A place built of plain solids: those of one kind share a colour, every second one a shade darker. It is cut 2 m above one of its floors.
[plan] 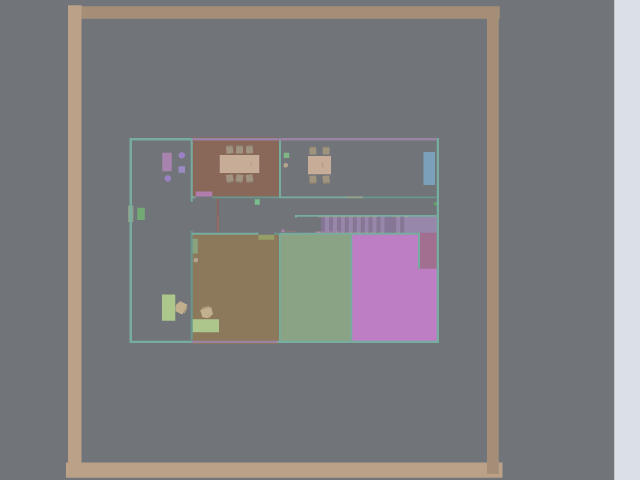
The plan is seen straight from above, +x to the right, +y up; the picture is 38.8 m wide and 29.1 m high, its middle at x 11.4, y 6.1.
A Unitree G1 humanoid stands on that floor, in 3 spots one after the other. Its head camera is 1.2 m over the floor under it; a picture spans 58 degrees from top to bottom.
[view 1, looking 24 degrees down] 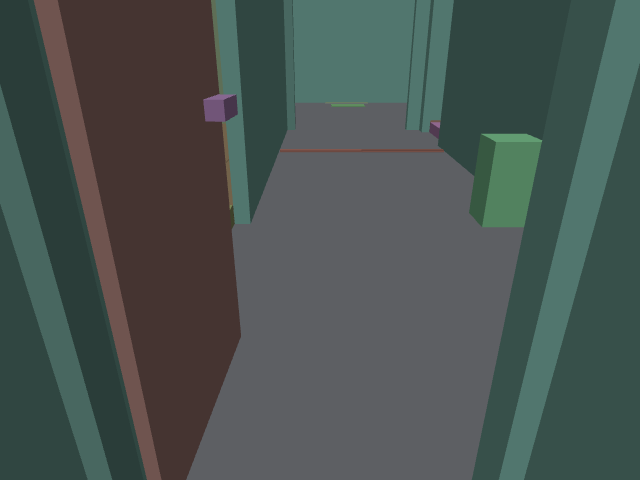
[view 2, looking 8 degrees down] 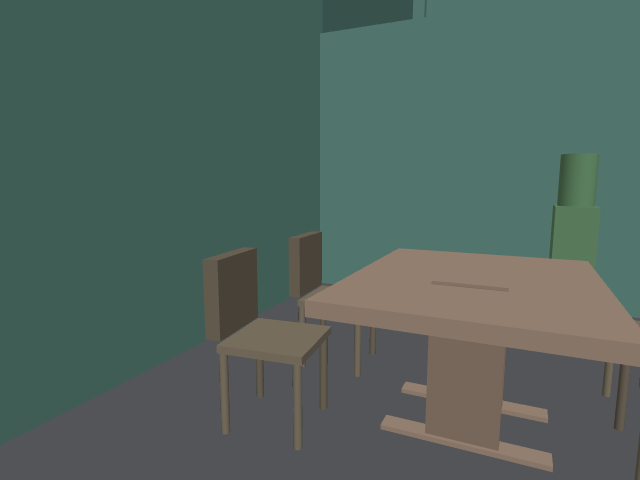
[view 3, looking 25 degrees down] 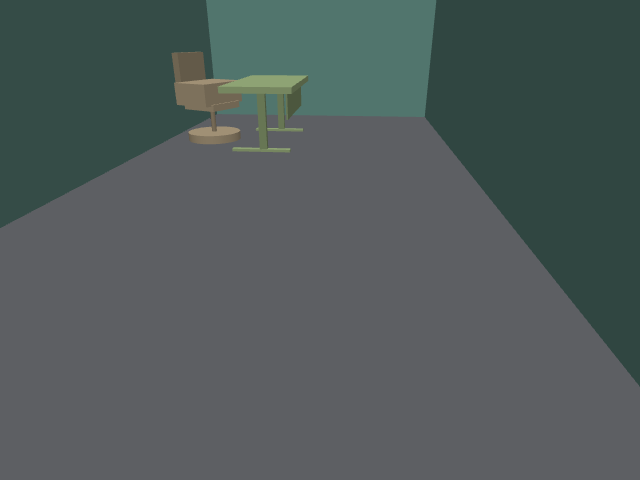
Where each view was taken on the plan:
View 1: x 10.66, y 7.05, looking -180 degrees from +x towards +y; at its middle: ground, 2.95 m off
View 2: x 13.51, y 10.83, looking -155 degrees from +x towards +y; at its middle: side_chair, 2.99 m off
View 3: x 1.10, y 7.58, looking -85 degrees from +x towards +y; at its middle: ground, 2.84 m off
